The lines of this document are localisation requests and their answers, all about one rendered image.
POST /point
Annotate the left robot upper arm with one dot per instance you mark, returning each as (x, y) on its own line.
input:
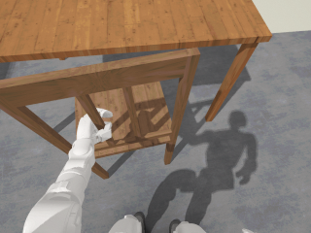
(55, 216)

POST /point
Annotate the table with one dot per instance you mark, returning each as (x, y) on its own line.
(50, 29)

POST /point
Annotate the chair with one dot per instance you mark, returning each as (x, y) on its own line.
(129, 88)

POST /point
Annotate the robot shin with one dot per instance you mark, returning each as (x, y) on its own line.
(130, 216)
(184, 222)

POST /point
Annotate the right robot shin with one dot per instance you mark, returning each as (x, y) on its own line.
(184, 222)

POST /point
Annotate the left robot hand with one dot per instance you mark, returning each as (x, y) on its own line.
(87, 129)

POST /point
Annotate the left robot forearm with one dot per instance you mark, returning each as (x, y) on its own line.
(73, 179)

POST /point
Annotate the left robot shin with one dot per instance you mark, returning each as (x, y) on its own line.
(130, 216)

